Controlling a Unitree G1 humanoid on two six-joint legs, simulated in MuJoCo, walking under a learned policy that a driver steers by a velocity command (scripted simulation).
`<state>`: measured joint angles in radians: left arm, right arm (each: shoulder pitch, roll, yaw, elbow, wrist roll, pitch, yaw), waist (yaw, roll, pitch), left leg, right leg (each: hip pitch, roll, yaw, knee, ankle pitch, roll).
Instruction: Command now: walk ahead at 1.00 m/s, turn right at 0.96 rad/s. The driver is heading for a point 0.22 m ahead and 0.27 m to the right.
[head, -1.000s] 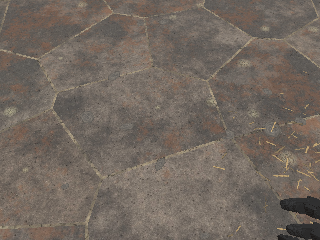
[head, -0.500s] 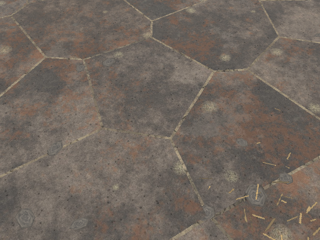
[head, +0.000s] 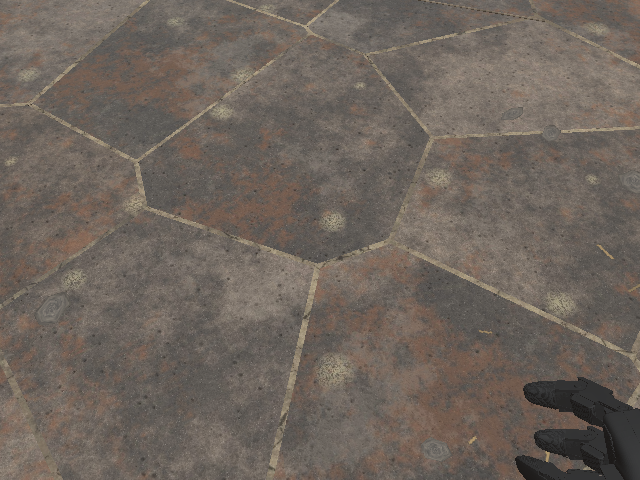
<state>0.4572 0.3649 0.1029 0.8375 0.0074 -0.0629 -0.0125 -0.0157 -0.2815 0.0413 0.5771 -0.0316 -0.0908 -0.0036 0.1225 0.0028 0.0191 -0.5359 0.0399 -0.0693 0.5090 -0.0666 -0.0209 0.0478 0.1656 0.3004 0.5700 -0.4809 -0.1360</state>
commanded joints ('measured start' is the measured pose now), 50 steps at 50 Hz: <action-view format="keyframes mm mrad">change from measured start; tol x64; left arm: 1 -60 -56 -32 -185 -41 -32 -4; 50 -166 -47 -47 -187 -18 104 48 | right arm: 1 504 -351 -130 56 -47 -3 -38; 50 78 -65 -97 -13 4 42 4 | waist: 1 -210 444 -456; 50 -74 93 -110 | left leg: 1 989 443 -767 -227 -710 120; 21 558 230 335 163 1215 18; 24 -288 -76 199 1236 -458 -47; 42 814 313 -353 51 1173 229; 50 189 92 -163 -212 187 209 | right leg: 1 -689 20 -114 798 -33 28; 16 -738 -212 -436 288 500 1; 24 448 -391 317 -59 418 -358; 34 -475 -89 -37 -190 896 -121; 44 -690 -46 6 1028 -163 204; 50 -465 -140 -243 478 -12 207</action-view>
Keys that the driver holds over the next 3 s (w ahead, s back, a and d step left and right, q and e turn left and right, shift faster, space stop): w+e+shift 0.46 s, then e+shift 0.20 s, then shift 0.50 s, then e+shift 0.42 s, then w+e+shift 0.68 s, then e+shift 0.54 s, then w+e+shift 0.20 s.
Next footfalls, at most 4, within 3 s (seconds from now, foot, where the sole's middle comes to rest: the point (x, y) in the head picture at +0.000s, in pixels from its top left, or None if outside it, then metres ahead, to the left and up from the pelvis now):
0.46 right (424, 440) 0.55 -0.11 -0.75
0.82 left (459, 297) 0.91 -0.19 -0.75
1.16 right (505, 389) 0.68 -0.28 -0.75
1.46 left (435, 310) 0.87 -0.13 -0.75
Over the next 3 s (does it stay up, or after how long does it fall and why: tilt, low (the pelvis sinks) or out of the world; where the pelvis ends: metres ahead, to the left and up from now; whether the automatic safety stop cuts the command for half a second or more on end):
stays up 0.47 -0.79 0.01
